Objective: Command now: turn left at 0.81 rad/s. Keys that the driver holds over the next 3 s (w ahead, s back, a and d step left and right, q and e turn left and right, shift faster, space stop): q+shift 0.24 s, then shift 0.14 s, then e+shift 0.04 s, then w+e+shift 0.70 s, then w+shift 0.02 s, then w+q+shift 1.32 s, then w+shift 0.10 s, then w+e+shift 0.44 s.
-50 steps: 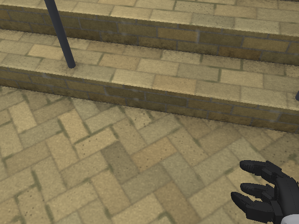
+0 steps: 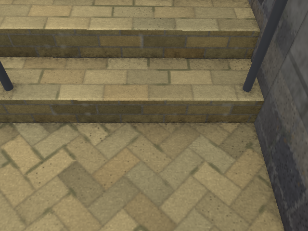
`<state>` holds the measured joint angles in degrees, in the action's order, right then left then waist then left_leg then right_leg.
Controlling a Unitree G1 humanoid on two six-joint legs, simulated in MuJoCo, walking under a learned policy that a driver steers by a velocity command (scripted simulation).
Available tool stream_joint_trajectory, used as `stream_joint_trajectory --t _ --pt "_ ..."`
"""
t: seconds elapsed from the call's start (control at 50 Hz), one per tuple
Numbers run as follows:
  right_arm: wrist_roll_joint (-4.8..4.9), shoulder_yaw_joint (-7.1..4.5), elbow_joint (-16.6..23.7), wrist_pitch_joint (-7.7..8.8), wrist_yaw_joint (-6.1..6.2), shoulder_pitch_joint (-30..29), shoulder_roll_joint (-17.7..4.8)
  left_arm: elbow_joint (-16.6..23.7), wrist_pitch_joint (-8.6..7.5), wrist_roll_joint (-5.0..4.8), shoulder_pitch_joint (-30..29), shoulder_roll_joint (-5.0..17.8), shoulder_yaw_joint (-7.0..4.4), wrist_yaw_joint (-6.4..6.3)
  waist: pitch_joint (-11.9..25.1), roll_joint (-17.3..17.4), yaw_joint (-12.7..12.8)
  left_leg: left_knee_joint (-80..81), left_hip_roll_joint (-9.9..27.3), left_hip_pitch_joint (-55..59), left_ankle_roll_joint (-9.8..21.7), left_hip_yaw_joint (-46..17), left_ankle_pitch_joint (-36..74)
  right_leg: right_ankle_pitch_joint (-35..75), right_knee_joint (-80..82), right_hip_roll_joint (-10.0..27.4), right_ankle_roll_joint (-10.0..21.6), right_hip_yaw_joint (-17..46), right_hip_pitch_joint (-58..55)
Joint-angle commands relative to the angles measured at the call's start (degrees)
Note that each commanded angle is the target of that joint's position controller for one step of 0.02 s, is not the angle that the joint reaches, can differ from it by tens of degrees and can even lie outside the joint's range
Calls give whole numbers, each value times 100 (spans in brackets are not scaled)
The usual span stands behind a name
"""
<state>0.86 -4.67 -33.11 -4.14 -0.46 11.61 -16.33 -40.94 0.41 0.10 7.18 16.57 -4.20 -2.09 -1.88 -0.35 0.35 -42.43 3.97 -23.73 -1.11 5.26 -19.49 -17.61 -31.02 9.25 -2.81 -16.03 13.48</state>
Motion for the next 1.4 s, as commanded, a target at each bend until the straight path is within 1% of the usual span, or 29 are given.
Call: stream_joint_trajectory --t 0.02,0.04,0.06,0.08,0.1,0.14,0.2,0.24,0.38,0.44,0.52,0.66,0.82,0.88,0.9,0.92,0.94,0.96,0.98,1.0,1.02,1.04,1.14,1.18,1.2,1.26,1.3,1.38,1.4 --pt "39 -300 181 -74 4 762 -691 130 -161 -245 48 624 -235 126 816 -276 -330 1248 -202 1406 575 -195 1198 1510 -601 850 460 425 57" --pt "42 -544 206 -28 116 1248 -1433 261 -122 -56 -86 379 -158 160 714 1443 -500 1855 777 2455 1119 -1799 3636 -815 -2603 157 -18 62 1655" --pt "-297 -503 553 237 88 945 -1821 619 -195 168 -228 296 -92 42 1018 2446 -312 1996 1766 2549 2282 -3960 4323 -2327 -3988 -641 -381 1106 3159" --pt "-238 -449 649 424 8 716 -1493 560 -217 97 -514 755 -233 -22 1324 1616 -582 2232 1730 2523 2317 -3715 3646 -2132 -4606 -616 -303 1878 3208" --pt "-140 -359 634 489 33 469 -1295 580 -241 7 -638 746 -225 -57 1081 1240 -426 2233 1401 2332 1941 -3231 2884 -1556 -4537 -594 -141 2039 3277" --pt "72 -271 639 396 157 43 -1040 545 -194 166 -645 743 -251 -135 899 616 -183 2122 998 1967 1411 -2697 2574 -509 -4088 -539 -81 2151 3272" --pt "51 -223 759 389 239 -201 -1015 310 -168 75 -233 579 -226 -166 1036 682 13 2092 660 1762 1231 -2523 2838 99 -3726 -866 -102 2236 2785" --pt "63 -222 735 355 257 -124 -1104 315 -139 195 -165 435 -182 -146 970 513 24 2124 548 1748 1160 -2733 2390 391 -3384 -998 -156 2343 2870" --pt "-75 -60 612 334 350 -24 -928 193 -68 97 -104 548 -213 -168 791 858 -114 2106 536 1492 1354 -2919 2322 226 -3345 -982 -382 2290 2760" --pt "-121 146 535 384 323 -165 -441 74 -78 89 228 382 -114 -93 1002 691 -76 2278 505 1542 1322 -2738 1181 487 -2679 -632 -342 2219 2352" --pt "-111 -21 234 598 222 292 -944 258 -354 -103 -106 597 -114 129 301 1089 -428 3122 978 1809 1487 -3500 -1665 546 -1929 -495 55 2079 2888" --pt "-22 -83 -110 993 154 574 -830 310 -545 -96 5 339 -18 232 92 597 -502 3406 1305 2715 1269 -2674 -888 660 -1943 -307 274 2263 3783" --pt "-45 -241 -423 928 -84 557 -1119 670 -418 -199 -237 338 158 511 -288 595 -403 3507 1225 2461 960 -1030 -115 569 -1823 7 508 1453 3155" --pt "-21 -259 -297 876 -92 -48 -1174 422 -292 -218 905 647 16 484 20 746 428 2301 990 1301 593 -59 2452 309 -1705 -657 870 621 810" --pt "-44 -197 -226 866 -87 -166 -1019 66 -244 -128 1823 998 -197 419 608 417 896 805 657 1022 404 402 4174 479 -1499 -1155 964 290 -508" --pt "-198 -81 -73 866 -6 -212 -674 -466 -220 -147 3349 1579 -490 324 978 -527 1475 -1566 289 -90 18 337 3715 342 -1308 -1221 1214 933 -2225" --pt "-441 214 -97 964 -62 376 310 -394 -218 -203 3390 1883 -330 251 826 -2262 765 -4107 -577 -1688 -356 -204 -1386 -1528 -473 -168 1557 3548 -2520" --pt "-161 199 173 1193 -13 912 63 79 -349 -254 2821 1705 -223 325 1530 -2293 406 -4641 -843 -2540 -270 -1280 -1384 -3951 1820 760 2345 6911 -2979" --pt "244 20 221 1376 62 279 -679 125 -444 -285 2528 1364 -238 341 653 -953 575 -4580 -528 -3077 -198 -1283 -442 -3699 2359 906 2233 7200 -2513" --pt "219 50 460 1472 115 -396 -749 217 -506 -141 2309 1430 -256 351 244 -512 557 -4130 -225 -3320 -54 -1140 -75 -2756 1911 802 2190 6397 -2122" --pt "-44 94 469 1544 176 -834 -735 299 -532 34 2009 1311 -208 367 151 2 526 -3768 -40 -2986 -35 -1145 216 -2145 1828 627 2191 5974 -1539" --pt "-100 70 446 1501 183 -825 -690 350 -553 186 1839 1382 -204 348 115 -22 269 -3262 19 -2550 9 -1327 569 -1605 1685 540 2189 5669 -1009" --pt "-333 52 347 1224 47 -1080 -500 289 -380 -156 1961 814 71 -65 -591 139 -35 -1311 -323 -1772 -154 -691 1738 2636 1828 -373 1477 3329 113" --pt "-255 259 347 1221 -179 -1401 168 10 -316 -102 1985 342 217 -319 -311 -361 -8 -13 -555 -653 -213 -253 3056 3713 1732 -796 1146 2351 500" --pt "-201 273 375 1260 -333 -1708 207 -121 -377 -172 2228 554 111 -344 -238 -339 236 652 -575 -302 -182 -109 3920 3374 1995 -752 1000 2296 468" --pt "-26 156 457 1258 -446 -2203 0 -304 -363 -54 2297 1072 -82 -418 -389 -559 492 1535 -668 -466 -25 -68 3907 3880 2186 -345 878 2261 -710" --pt "67 46 584 1157 -388 -2202 -225 -344 -373 36 2143 914 -69 -457 -288 -774 246 1376 -935 -881 240 145 2802 6437 1457 -10 552 2161 -1739" --pt "130 -157 68 942 -300 2 -700 -407 -281 79 1610 1319 -326 -484 832 -926 -839 1572 -951 125 1058 168 2368 10769 -1583 439 251 1935 -2878" --pt "77 -188 -435 943 -321 1373 -713 -158 -338 24 973 1321 -352 -467 1069 -343 -1584 2495 -805 2019 1316 -136 3734 9509 -3680 -62 114 1607 -1527"
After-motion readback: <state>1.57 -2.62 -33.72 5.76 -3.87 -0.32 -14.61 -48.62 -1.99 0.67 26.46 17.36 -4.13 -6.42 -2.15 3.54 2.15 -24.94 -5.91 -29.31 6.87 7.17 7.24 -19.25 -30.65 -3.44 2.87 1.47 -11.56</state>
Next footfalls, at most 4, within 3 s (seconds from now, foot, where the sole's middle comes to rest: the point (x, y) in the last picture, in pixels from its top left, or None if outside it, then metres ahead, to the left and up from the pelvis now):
0.02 left None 0.05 0.12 -0.77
0.92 right None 0.35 -0.16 -0.77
1.40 left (187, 150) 0.85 -0.15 -0.77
1.64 right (254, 164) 0.75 -0.45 -0.72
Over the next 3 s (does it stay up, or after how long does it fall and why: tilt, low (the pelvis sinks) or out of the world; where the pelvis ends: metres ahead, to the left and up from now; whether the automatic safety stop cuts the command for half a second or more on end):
stays up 1.32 0.08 0.31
